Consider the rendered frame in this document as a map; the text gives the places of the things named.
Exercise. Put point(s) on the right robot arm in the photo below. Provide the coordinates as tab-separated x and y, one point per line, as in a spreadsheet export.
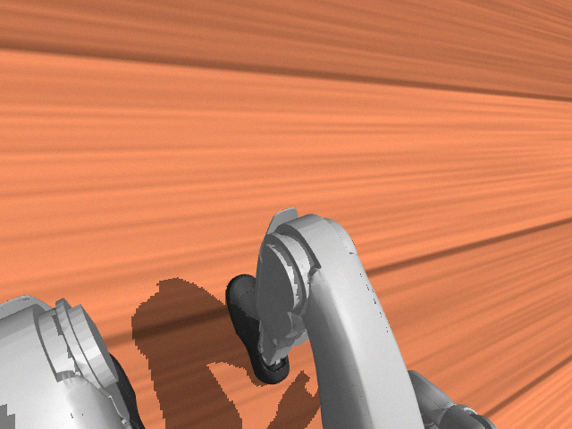
464	417

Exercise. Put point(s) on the left robot foot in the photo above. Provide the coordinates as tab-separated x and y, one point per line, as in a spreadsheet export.
128	395

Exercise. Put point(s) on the right robot hand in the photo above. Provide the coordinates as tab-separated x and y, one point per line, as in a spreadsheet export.
433	402

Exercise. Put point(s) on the right robot foot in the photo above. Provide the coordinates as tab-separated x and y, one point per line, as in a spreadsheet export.
240	298

